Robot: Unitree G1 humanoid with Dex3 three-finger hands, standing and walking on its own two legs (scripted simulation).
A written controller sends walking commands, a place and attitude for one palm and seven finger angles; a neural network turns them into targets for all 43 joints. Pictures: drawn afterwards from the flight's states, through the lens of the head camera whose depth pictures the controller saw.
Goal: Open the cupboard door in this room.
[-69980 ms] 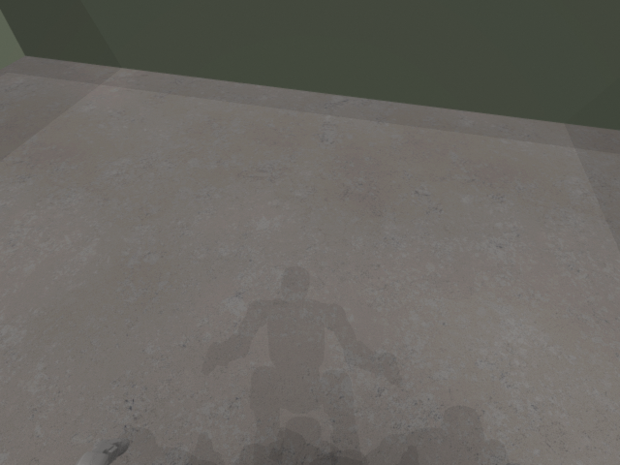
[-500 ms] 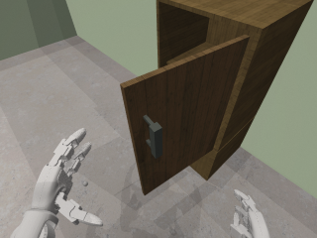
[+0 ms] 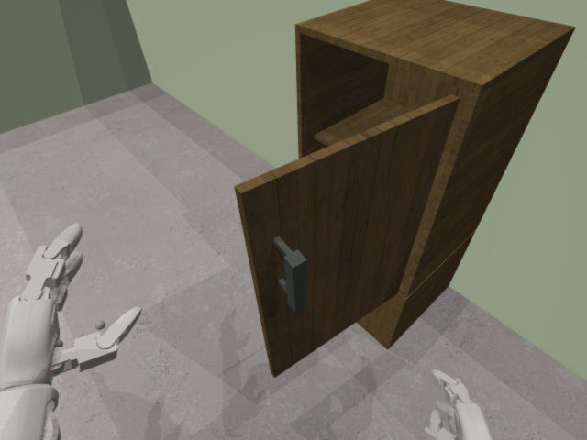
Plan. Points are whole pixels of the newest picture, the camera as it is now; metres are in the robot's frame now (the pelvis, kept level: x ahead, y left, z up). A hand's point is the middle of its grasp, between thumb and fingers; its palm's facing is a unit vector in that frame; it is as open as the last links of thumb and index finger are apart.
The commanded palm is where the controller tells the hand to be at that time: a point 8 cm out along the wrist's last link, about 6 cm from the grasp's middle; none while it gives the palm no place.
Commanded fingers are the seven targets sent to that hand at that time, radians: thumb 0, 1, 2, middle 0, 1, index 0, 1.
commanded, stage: draw the hand back to the body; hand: left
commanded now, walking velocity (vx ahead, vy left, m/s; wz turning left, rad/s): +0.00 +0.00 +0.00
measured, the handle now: (288, 274) +0.36 +0.06 +0.02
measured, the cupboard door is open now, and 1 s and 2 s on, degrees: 82 82 82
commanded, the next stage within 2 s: step back with the hand held close in 0.56 s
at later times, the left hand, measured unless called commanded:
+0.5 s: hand (83, 323) +0.18 +0.25 +0.15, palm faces +0.45 -0.80 -0.41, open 7.5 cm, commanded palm +0.13 +0.29 +0.17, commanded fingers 0.00 0.90 0.90 -0.20 -0.30 -0.20 -0.30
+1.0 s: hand (77, 338) +0.17 +0.25 +0.14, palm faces +0.31 -0.80 -0.52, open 7.4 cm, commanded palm +0.11 +0.30 +0.18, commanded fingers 0.00 0.90 0.90 -0.20 -0.30 -0.20 -0.30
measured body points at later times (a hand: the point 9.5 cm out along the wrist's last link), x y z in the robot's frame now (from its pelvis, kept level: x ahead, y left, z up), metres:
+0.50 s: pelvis +0.00 -0.01 +0.00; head -0.02 -0.03 +0.45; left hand +0.16 +0.29 +0.17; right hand +0.18 -0.23 -0.08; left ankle -0.03 +0.10 -0.74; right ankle +0.01 -0.12 -0.74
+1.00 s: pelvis -0.03 +0.00 +0.00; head -0.01 -0.01 +0.45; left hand +0.15 +0.29 +0.17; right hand +0.14 -0.25 -0.09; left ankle -0.03 +0.10 -0.74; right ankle +0.01 -0.12 -0.74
